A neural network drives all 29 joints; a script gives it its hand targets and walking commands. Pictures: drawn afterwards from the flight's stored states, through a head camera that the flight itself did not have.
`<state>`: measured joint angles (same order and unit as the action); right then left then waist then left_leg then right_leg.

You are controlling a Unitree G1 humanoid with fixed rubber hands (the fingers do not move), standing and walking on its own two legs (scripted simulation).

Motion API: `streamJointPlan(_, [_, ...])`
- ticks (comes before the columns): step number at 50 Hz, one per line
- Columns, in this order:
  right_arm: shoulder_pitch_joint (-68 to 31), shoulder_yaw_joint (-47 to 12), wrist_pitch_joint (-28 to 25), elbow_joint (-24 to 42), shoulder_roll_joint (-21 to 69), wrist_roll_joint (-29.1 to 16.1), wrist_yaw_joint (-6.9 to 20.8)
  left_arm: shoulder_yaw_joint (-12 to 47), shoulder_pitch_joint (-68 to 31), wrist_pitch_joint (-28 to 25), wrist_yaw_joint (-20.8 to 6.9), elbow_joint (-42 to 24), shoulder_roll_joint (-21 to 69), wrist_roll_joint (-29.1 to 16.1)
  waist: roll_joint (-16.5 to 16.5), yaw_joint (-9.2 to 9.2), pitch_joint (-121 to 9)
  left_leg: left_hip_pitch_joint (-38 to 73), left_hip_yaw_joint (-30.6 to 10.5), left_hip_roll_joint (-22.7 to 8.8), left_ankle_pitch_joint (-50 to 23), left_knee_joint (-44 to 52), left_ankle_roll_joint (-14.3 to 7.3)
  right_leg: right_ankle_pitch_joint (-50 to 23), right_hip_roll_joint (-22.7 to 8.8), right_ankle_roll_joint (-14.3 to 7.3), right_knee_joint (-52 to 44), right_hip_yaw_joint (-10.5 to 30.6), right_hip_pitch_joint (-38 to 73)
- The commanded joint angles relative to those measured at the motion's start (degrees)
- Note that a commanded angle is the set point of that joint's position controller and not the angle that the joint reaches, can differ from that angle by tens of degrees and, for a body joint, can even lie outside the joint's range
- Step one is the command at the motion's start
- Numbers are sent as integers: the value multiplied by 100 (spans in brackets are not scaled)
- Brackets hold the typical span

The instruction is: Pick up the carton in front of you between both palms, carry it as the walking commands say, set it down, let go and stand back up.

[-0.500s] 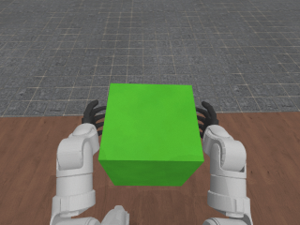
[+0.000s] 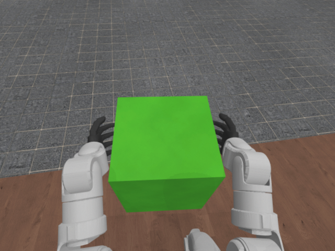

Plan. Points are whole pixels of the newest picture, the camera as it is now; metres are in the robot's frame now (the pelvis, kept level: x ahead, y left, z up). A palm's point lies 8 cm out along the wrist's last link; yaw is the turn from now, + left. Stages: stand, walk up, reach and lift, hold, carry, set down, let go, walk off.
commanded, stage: carry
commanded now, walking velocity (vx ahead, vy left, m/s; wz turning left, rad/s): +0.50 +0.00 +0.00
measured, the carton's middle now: (163, 158) +0.33 -0.02 +0.02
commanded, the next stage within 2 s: none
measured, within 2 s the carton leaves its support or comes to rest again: neither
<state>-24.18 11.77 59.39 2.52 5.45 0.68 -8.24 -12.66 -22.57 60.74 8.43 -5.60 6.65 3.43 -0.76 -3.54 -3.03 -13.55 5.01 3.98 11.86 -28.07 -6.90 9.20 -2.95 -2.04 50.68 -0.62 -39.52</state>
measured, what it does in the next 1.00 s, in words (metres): goes down: right foot 0.04 m lower, then left foot 0.05 m lower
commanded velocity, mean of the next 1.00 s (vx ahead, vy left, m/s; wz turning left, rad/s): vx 0.50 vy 0.00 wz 0.00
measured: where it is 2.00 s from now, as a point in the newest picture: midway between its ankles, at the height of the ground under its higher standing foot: (150, 123)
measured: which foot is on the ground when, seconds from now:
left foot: down 0.00-0.22, up 0.24-0.72, down 0.74-1.00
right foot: up 0.00-0.20, down 0.22-0.72, up 0.74-1.00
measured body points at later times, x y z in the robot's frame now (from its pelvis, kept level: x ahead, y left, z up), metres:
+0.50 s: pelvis +0.31 -0.04 -0.05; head +0.34 -0.05 +0.40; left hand +0.63 +0.14 +0.04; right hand +0.66 -0.16 +0.03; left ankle +0.38 +0.12 -0.72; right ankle +0.27 -0.08 -0.78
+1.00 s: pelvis +0.62 +0.01 -0.09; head +0.64 +0.02 +0.36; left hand +0.96 +0.15 -0.01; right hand +0.94 -0.16 -0.01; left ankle +0.59 +0.05 -0.82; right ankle +0.66 -0.14 -0.76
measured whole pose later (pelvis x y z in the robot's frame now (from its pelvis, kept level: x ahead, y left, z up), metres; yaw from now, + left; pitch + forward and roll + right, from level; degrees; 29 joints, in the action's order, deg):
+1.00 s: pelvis +0.62 +0.01 -0.09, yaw +0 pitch +5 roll -2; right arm -23.8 12.4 60.0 2.0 5.2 0.6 -8.6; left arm -12.6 -23.6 61.4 8.6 -3.8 6.9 3.7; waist -0.8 -3.4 -2.9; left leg -16.9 5.4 4.0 8.9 -28.7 -7.4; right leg 16.0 -2.4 -1.9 57.4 -0.6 -37.5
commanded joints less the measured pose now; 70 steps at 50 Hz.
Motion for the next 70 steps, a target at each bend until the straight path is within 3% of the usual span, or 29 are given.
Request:
streamJointPlan(1, [-3207,-3965,23,580,4835,-1580,734,3863,-3246,-106,-447,-358,4520,-1257,-441,-91,-1688,1954,-1139,-1251,-4101,427,-190,-842,232,-26,-745,-369,-293])
streamJointPlan(6, [-2817,-3821,158,481,4365,-1431,626,3781,-3086,79,-404,-377,4084,-1239,-513,-223,-1345,2005,-794,-992,-3717,39,-104,-1958,490,-243,-2432,-676,529])
streamJointPlan(10, [-2969,-3705,296,451,4153,-1392,527,3388,-2754,214,-325,-194,3656,-1083,-322,551,-1890,1133,-270,-889,-3607,-2369,240,-2204,421,-350,-2949,-717,3088])
streamJointPlan(11, [-3104,-3655,336,459,4071,-1404,497,3279,-2638,244,-318,-101,3581,-1047,292,604,-2287,-53,-126,-694,-1220,-3482,297,-3679,-460,-440,-2140,169,4384])
streamJointPlan(12, [-3123,-3567,415,306,4137,-1403,478,3148,-2744,272,-280,43,3433,-970,1528,579,-2605,-1777,-158,125,2254,-4911,609,-5644,-1806,-1290,-1623,2287,5751])
streamJointPlan(13, [-3038,-3509,442,303,4156,-1341,442,3191,-2792,300,-286,82,3518,-1053,1596,843,-2957,-2985,-598,241,2576,-6036,674,-4055,-2151,-2092,-1863,3296,6329])
streamJointPlan(14, [-3243,-3569,436,522,4315,-1307,431,3314,-2874,266,-338,-37,3880,-1225,1183,864,-2800,-3335,-797,-113,2147,-5984,459,-1819,-1882,-2002,-2317,3400,5805])
streamJointPlan(15, [-3479,-3548,399,598,4526,-1283,434,3531,-3289,224,-423,-240,4293,-1457,578,744,-2342,-3214,-799,-309,1803,-5476,367,-1002,-1584,-1682,-2595,3019,4934])
streamJointPlan(17, [-3486,-3450,286,494,4762,-1093,459,4041,-4102,98,-600,-515,4882,-1900,123,502,-1935,-2555,-762,-568,1381,-4422,367,-890,-1354,-1293,-2875,2289,3632])
streamJointPlan(25, [-2759,-3714,-2,426,4755,-869,480,4201,-3414,-147,-788,-243,4823,-1960,607,704,-1911,-2866,-217,-533,-691,-2044,515,-3832,-673,-836,-2544,876,4315])
streamJointPlan(32, [-2773,-3740,190,781,4219,-949,437,3959,-3043,-14,-623,-238,4268,-1738,649,982,-1415,-2023,158,-178,-2260,112,262,-3253,-310,-663,-2164,400,4525])
streamJointPlan(35, [-2548,-3395,334,548,3793,-797,374,3853,-3028,129,-538,-69,4082,-1671,626,571,-1583,-543,274,-91,-2447,694,133,-3657,-236,-422,-929,171,4169])
streamJointPlan(36, [-2478,-3264,366,476,3676,-736,349,3815,-3157,172,-517,-65,4024,-1665,411,314,-1772,280,251,-266,-2447,728,170,-3119,-122,-302,-56,-36,3784])
streamJointPlan(37, [-2408,-3120,397,379,3555,-705,314,3727,-3295,211,-489,-61,3962,-1653,-138,219,-2145,1567,-598,-1053,-3768,-10,186,-1103,44,-167,1136,-198,2644])
streamJointPlan(38, [-2496,-3019,431,259,3425,-649,269,3681,-3316,277,-459,21,3998,-1635,-1130,248,-2468,2880,-2509,-2385,-5229,-624,-492,2050,646,98,2207,-216,970])
streamJointPlan(39, [-2577,-3005,468,217,3496,-758,247,3663,-3259,314,-421,43,4039,-1676,-1493,-103,-2901,3554,-3864,-2809,-3382,-274,-1387,2637,836,139,3536,74,-265])
streamJointPlan(40, [-2671,-3142,448,288,3846,-957,296,3689,-3503,300,-393,-192,4150,-1701,-1119,-85,-2657,3083,-4130,-2541,-1432,211,-1366,2333,657,-93,3528,292,-710])
streamJointPlan(41, [-3069,-3359,420,443,4218,-1141,394,3627,-3742,275,-386,-248,4317,-1655,-382,-21,-2224,2256,-3712,-2278,-689,484,-1091,1897,422,-175,3097,356,-549])
streamJointPlan(44, [-3946,-3887,233,682,4951,-1713,642,3511,-3616,136,-413,-124,4635,-1348,-96,251,-1779,657,-2673,-1911,-766,958,-571,1328,114,-142,1746,186,370])
streamJointPlan(51, [-3222,-3965,28,385,5011,-1635,789,3756,-3031,-113,-460,-15,4687,-1145,-437,20,-1895,1948,-1492,-1510,-4031,540,-271,-107,91,65,106,-186,-484])
streamJointPlan(59, [-2851,-3786,140,529,4349,-1442,641,3880,-3162,52,-404,-416,4159,-1293,-502,-230,-1318,2310,-844,-1022,-3918,282,-61,-1779,464,-172,-2213,-713,106])
streamJointPlan(61, [-2833,-3746,221,506,4212,-1422,591,3726,-3036,149,-369,-366,3937,-1241,-591,-51,-1316,2051,-751,-1013,-4271,-167,49,-2032,613,-284,-2656,-788,983])
streamJointPlan(63, [-2955,-3710,308,528,4136,-1427,539,3510,-2837,214,-321,-263,3720,-1165,-452,435,-1704,1607,-384,-939,-4371,-1603,266,-2132,610,-327,-3038,-888,2497])
streamJointPlan(64, [-3084,-3661,345,529,4043,-1423,516,3391,-2779,243,-307,-220,3641,-1116,-191,671,-2033,732,-204,-810,-3264,-2645,352,-2335,236,-320,-2781,-524,3716])
streamJointPlan(65, [-3236,-3635,410,495,4093,-1459,502,3279,-2792,264,-285,-154,3497,-1085,988,588,-2654,-958,-141,-479,370,-4167,574,-4682,-1365,-984,-1475,1127,5533])
streamJointPlan(66, [-3114,-3567,464,425,4148,-1452,472,3252,-2818,307,-272,-47,3504,-1115,1640,796,-3071,-2557,-455,246,2529,-5610,773,-4068,-2051,-1867,-1841,2913,6515])
streamJointPlan(67, [-3150,-3588,473,520,4259,-1365,448,3319,-2796,316,-309,-58,3756,-1227,1217,848,-3068,-3106,-763,-65,2129,-5987,558,-1516,-1945,-1991,-2316,3217,6196])
streamJointPlan(68, [-3345,-3528,460,619,4399,-1330,443,3494,-3068,286,-385,-188,4159,-1413,768,768,-2644,-3239,-804,-274,1770,-5675,434,-465,-1588,-1675,-2684,2969,5498])
streamJointPlan(70, [-3512,-3455,375,629,4664,-1154,463,3974,-3906,181,-559,-539,4750,-1836,196,586,-2084,-2929,-732,-600,1330,-4920,405,-524,-1464,-1338,-2953,2332,4238])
